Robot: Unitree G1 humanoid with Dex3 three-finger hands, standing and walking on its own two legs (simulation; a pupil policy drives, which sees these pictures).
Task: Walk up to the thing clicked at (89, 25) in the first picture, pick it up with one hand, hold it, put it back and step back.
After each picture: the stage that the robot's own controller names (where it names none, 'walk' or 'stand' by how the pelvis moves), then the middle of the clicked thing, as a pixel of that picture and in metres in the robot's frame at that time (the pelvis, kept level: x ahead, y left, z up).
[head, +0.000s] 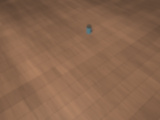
stand; (89, 29) +1.75 -0.10 -0.72
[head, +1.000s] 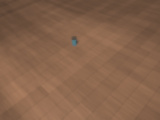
walk; (74, 40) +1.62 +0.21 -0.70
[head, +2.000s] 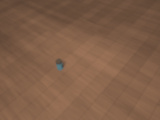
walk; (59, 64) +1.10 +0.32 -0.71
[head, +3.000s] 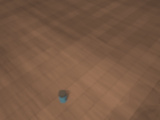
walk; (62, 96) +0.72 +0.20 -0.70
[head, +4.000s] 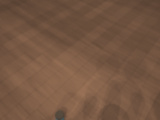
stand; (59, 117) +0.50 +0.13 -0.70
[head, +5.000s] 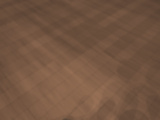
stand; out of the picture +0.46 +0.13 -0.71
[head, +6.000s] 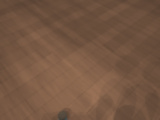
stand; (62, 117) +0.49 +0.12 -0.70
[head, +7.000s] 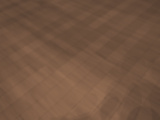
stand; out of the picture +0.45 +0.20 -0.72
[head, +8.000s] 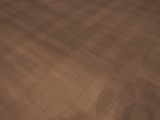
stand; out of the picture +0.45 +0.21 -0.72
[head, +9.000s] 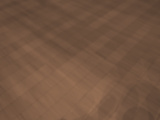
stand; out of the picture +0.46 +0.18 -0.73
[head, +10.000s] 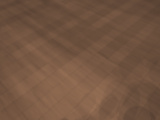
stand; out of the picture +0.45 +0.17 -0.73
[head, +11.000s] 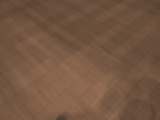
go down; out of the picture +0.46 +0.16 -0.72
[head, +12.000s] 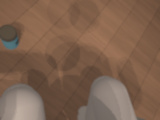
go down; (9, 37) +0.54 +0.23 -0.29
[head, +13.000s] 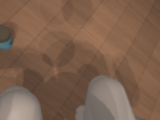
close in; (2, 38) +0.53 +0.25 -0.29
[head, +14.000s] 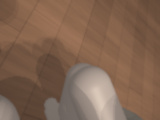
close in; out of the picture +0.51 +0.30 -0.23
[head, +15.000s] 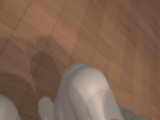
lift; out of the picture +0.50 +0.29 -0.24
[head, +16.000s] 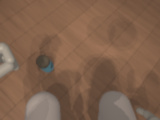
hold; (45, 64) +0.51 +0.18 -0.36
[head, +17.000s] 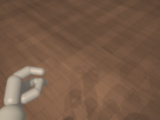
close; out of the picture +0.45 +0.12 -0.67
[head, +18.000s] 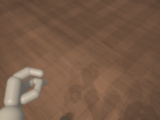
hold; out of the picture +0.44 +0.13 -0.67
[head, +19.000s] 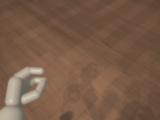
hold; out of the picture +0.45 +0.12 -0.68
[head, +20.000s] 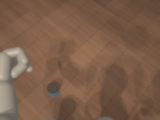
crouch; (53, 90) +0.48 +0.13 -0.54
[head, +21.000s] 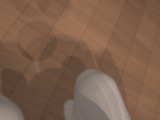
lower; out of the picture +0.50 +0.22 -0.26
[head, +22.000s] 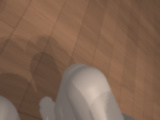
lower; out of the picture +0.48 +0.26 -0.24
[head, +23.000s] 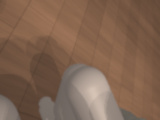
lower; out of the picture +0.48 +0.27 -0.24
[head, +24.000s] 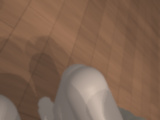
lower; out of the picture +0.48 +0.26 -0.25
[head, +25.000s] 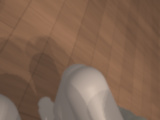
lower; out of the picture +0.48 +0.26 -0.25
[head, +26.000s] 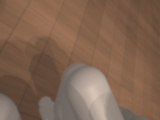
open; out of the picture +0.49 +0.26 -0.24
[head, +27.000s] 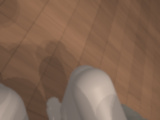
stand; out of the picture +0.49 +0.26 -0.24
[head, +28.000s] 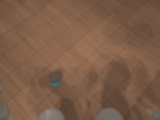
walk; (54, 79) +0.50 +0.14 -0.50
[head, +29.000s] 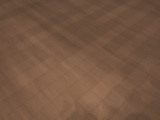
stand; out of the picture +0.45 +0.11 -0.66
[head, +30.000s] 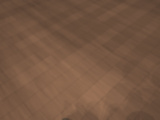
stand; out of the picture +0.45 +0.12 -0.67
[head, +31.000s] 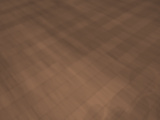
stand; out of the picture +0.46 +0.11 -0.72
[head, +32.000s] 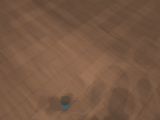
walk; (64, 102) +0.51 +0.08 -0.71
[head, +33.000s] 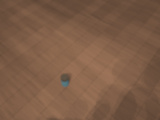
walk; (64, 80) +0.72 +0.15 -0.69
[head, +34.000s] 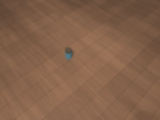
stand; (68, 53) +1.06 +0.12 -0.69
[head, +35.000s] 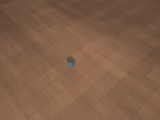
stand; (70, 62) +1.08 +0.12 -0.72
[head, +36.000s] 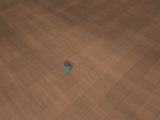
stand; (67, 66) +1.09 +0.15 -0.73
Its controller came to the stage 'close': yes
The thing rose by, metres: 0.01
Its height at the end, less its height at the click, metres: +0.00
